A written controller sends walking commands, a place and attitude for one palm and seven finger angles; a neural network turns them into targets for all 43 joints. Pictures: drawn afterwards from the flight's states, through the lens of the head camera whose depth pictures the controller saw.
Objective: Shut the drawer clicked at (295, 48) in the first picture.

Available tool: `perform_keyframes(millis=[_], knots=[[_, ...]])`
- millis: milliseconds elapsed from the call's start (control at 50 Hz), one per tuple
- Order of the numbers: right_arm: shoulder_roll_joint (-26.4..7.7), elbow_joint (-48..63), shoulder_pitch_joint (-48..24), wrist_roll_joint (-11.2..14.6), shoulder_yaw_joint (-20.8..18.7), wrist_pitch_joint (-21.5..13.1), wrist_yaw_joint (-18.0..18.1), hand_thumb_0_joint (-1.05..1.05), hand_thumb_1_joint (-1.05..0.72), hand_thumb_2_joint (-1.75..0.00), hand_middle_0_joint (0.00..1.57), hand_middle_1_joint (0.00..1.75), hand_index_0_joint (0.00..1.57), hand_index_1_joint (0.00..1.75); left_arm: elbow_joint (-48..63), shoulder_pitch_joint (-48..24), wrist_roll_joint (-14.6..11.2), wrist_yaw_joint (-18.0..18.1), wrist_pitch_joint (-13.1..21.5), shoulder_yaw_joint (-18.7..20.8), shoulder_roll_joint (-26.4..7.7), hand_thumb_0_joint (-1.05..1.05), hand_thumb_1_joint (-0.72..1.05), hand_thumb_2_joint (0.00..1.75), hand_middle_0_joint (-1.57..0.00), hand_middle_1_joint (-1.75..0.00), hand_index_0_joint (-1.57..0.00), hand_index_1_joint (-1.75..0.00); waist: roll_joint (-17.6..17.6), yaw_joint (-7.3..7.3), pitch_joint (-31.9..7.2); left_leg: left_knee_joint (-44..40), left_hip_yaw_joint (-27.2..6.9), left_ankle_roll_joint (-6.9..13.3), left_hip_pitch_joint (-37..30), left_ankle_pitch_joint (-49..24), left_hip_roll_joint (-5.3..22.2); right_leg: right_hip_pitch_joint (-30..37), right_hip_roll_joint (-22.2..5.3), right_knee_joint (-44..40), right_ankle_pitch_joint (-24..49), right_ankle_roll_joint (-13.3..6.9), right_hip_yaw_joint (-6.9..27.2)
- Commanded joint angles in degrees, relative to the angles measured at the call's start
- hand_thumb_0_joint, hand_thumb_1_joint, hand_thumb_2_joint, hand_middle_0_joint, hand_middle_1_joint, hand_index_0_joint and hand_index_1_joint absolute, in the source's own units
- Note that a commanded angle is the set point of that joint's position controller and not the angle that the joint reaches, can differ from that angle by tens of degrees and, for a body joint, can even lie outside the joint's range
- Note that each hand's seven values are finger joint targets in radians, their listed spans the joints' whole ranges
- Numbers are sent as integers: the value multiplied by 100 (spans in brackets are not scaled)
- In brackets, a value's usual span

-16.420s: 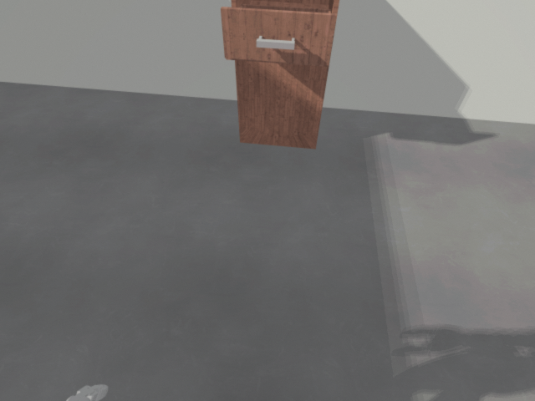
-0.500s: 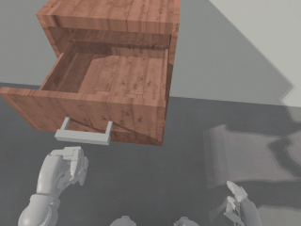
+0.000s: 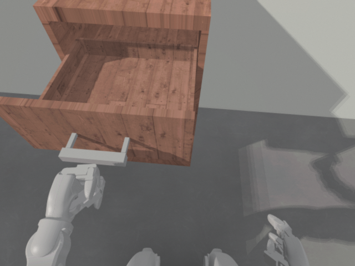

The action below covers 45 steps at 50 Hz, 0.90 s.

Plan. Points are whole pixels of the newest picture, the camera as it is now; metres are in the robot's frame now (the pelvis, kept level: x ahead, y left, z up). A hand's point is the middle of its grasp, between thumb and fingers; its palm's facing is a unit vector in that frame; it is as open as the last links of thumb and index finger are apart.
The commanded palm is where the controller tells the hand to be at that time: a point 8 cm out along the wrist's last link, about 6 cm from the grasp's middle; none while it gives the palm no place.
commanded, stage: bring the fist close to the handle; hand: left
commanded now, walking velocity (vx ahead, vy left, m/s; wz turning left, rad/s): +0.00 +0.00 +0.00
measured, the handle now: (96, 148) +0.36 +0.19 +0.05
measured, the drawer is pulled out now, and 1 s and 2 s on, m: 0.30 0.22 0.10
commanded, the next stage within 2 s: push the drawer shut in 0.02 s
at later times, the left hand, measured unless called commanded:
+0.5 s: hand (102, 177) +0.29 +0.17 +0.04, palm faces -0.07 -1.00 -0.05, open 3.0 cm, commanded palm +0.29 +0.22 +0.05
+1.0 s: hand (110, 150) +0.36 +0.17 +0.04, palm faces -0.07 -1.00 -0.05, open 3.1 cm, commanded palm +0.34 +0.22 +0.05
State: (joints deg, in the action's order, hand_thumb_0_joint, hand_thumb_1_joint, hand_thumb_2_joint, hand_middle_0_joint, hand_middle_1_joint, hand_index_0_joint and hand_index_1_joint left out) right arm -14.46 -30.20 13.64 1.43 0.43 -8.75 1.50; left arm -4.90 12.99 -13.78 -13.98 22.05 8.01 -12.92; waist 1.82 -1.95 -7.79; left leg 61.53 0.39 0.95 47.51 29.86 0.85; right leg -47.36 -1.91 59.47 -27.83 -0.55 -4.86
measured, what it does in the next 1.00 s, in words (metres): stands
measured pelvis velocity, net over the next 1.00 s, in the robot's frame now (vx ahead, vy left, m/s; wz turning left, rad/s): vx -0.01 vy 0.00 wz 0.00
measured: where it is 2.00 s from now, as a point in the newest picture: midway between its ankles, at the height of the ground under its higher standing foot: outside the picture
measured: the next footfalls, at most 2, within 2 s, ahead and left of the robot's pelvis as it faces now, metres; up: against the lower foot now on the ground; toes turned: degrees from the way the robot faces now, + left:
none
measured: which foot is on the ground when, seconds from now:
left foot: down 0.00-1.00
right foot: down 0.00-1.00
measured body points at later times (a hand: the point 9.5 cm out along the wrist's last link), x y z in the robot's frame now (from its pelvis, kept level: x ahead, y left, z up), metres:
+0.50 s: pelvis +0.00 +0.00 +0.00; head +0.08 +0.00 +0.44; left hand +0.29 +0.22 +0.05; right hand +0.16 -0.25 -0.10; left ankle +0.00 +0.11 -0.67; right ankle +0.01 -0.12 -0.67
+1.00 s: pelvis -0.01 +0.00 +0.00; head +0.08 +0.00 +0.44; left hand +0.36 +0.22 +0.05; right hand +0.11 -0.26 -0.10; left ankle +0.00 +0.11 -0.67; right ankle +0.01 -0.12 -0.67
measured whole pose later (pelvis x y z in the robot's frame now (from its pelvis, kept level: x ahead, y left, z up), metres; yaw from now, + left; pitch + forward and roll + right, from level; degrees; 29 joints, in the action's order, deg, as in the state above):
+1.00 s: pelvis -0.01 +0.00 +0.00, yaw +0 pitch +17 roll -1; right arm -15.1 -34.2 14.9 1.6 0.8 -4.7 1.7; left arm -29.8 -14.1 -11.7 -13.7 22.6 11.1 -15.9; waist 1.0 -3.6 -6.7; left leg 59.8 0.6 0.8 48.5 28.1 0.9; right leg -48.5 -1.7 58.0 -26.1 -0.7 -4.6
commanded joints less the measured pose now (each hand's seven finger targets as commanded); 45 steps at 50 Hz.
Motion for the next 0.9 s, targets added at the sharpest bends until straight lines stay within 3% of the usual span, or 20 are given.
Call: perform_keyframes(millis=[0,40,80,120,160,260,300,360,400,460,520,600,660,700,720,740,760,800,860,880], knots=[[-753,817,-154,22,-302,-261,43,0,-90,-90,20,30,20,30,1157,-475,-133,-23,395,448,-765,0,90,90,-140,-160,-140,-160,47,1,-1404,-879,-196,-5,-776,-1792,-77,1138,164,-728,1517,-54,177],[-760,844,-157,42,-303,-244,44,0,-90,-90,20,30,20,30,1105,-431,-157,-32,356,444,-753,0,90,90,-140,-160,-140,-160,-74,-13,-1327,-891,-185,0,-733,-1727,-78,1145,163,-778,1482,-42,182],[-757,860,-159,29,-304,-226,52,0,-90,-90,20,30,20,30,1159,-407,-151,-35,355,457,-770,0,90,90,-140,-160,-140,-160,27,12,-1437,-880,-183,10,-771,-1843,-81,1193,166,-737,1595,-48,189],[-748,846,-154,35,-295,-238,48,0,-90,-90,20,30,20,30,1232,-588,-141,-42,366,319,-701,0,90,90,-140,-160,-140,-160,80,-59,-1414,-864,-196,2,-831,-1809,-75,1101,162,-747,1551,-41,175],[-783,788,-146,21,-274,-238,68,0,-90,-90,20,30,20,30,1130,-931,-110,-15,374,309,-761,0,90,90,-140,-160,-140,-160,16,-142,-1251,-834,-236,12,-723,-1694,-64,947,174,-728,1423,-45,166],[-811,702,-139,30,-287,-240,90,0,-90,-90,20,30,20,30,864,-1391,-98,-19,347,408,-855,0,90,90,-140,-160,-140,-160,61,-112,-1457,-821,-240,11,-785,-1688,-65,975,164,-727,1400,-57,200],[-787,704,-124,30,-282,-217,76,0,-90,-90,20,30,20,30,795,-1498,-74,-30,290,297,-741,0,90,90,-140,-160,-140,-160,148,-93,-1601,-837,-223,0,-896,-1850,-70,1050,150,-710,1584,-50,207],[-831,613,-94,27,-268,-178,99,0,-90,-90,20,30,20,30,568,-1954,-74,16,242,418,-902,0,90,90,-140,-160,-140,-160,-50,-184,-1464,-805,-236,22,-738,-1672,-63,995,155,-764,1439,-36,229],[-819,573,-121,34,-254,-160,107,0,-90,-90,20,30,20,30,442,-2356,-55,4,257,343,-838,0,90,90,-140,-160,-140,-160,-2,-213,-1507,-821,-239,19,-728,-1527,-75,954,147,-774,1294,-34,250],[-847,511,-83,25,-262,-150,118,0,-90,-90,20,30,20,30,257,-2545,-45,5,275,398,-914,0,90,90,-140,-160,-140,-160,-87,-216,-1615,-824,-249,33,-759,-1601,-63,1023,146,-779,1354,-33,260],[-827,484,-76,39,-255,-121,97,0,-90,-90,20,30,20,30,192,-2790,-48,-22,281,351,-892,0,90,90,-140,-160,-140,-160,100,-194,-1732,-877,-252,13,-902,-1711,-67,1080,140,-784,1462,-52,255],[-836,458,-39,41,-257,-57,86,0,-90,-90,20,30,20,30,-107,-2996,-44,16,268,441,-963,0,90,90,-140,-160,-140,-160,-27,-194,-1703,-914,-218,22,-835,-1623,-69,1149,142,-858,1412,-37,288],[-873,388,-10,37,-238,3,98,0,-90,-90,20,30,20,30,-483,-3381,-5,44,278,587,-1182,0,90,90,-140,-160,-140,-160,-72,-227,-1472,-930,-216,25,-674,-1413,-61,1066,146,-908,1191,-41,314],[-840,393,2,43,-240,17,93,0,-90,-90,20,30,20,30,-581,-3636,-3,35,300,451,-1002,0,90,90,-140,-160,-140,-160,28,-235,-1592,-951,-204,18,-762,-1430,-76,1065,137,-898,1224,-41,323],[-857,360,32,41,-247,25,95,0,-90,-90,20,30,20,30,-612,-3771,9,43,324,552,-1147,0,90,90,-140,-160,-140,-160,127,-221,-1644,-960,-212,3,-812,-1457,-67,1066,136,-879,1240,-56,316],[-848,369,52,42,-246,35,83,0,-90,-90,20,30,20,30,-701,-3723,-7,37,315,527,-1079,0,90,90,-140,-160,-140,-160,82,-198,-1692,-970,-193,11,-825,-1480,-82,1134,136,-914,1275,-52,333],[-882,348,93,34,-253,57,85,0,-90,-90,20,30,20,30,-817,-3670,6,59,321,691,-1266,0,90,90,-140,-160,-140,-160,-76,-196,-1689,-975,-208,24,-763,-1538,-63,1207,143,-912,1332,-52,331],[-849,348,114,46,-249,87,67,0,-90,-90,20,30,20,30,-849,-3908,22,38,337,470,-1037,0,90,90,-140,-160,-140,-160,114,-235,-1767,-982,-187,9,-868,-1637,-68,1147,135,-890,1462,-49,326],[-890,287,206,34,-269,140,72,0,-90,-90,20,30,20,30,-1117,-4042,33,64,368,665,-1251,0,90,90,-140,-160,-140,-160,-104,-243,-1759,-975,-206,20,-804,-1660,-53,1192,158,-887,1486,-48,325],[-880,283,207,36,-254,163,60,0,-90,-90,20,30,20,30,-1241,-4139,54,57,376,631,-1208,0,90,90,-140,-160,-140,-160,10,-240,-1682,-998,-191,8,-802,-1650,-60,1147,155,-894,1493,-53,330]])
